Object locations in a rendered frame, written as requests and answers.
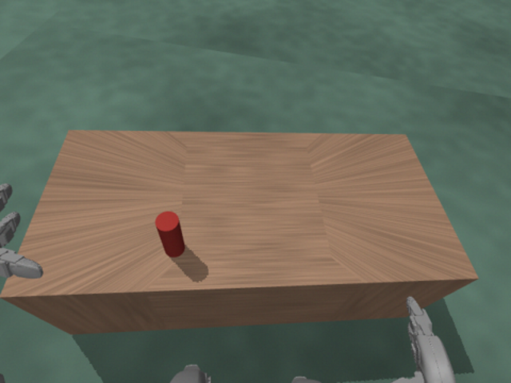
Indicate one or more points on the left robot hand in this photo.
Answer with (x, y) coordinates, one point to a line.
(10, 262)

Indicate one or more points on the right robot hand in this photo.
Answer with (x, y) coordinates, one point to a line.
(429, 353)

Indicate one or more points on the can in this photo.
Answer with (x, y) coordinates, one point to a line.
(168, 226)

